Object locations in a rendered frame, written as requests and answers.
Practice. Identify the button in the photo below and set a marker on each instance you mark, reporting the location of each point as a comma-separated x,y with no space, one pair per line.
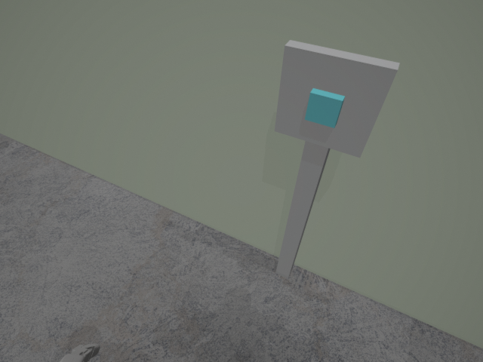
324,107

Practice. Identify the panel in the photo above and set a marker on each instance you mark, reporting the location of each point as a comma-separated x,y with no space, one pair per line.
364,81

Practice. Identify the robot left hand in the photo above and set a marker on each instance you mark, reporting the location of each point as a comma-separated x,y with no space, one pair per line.
82,353

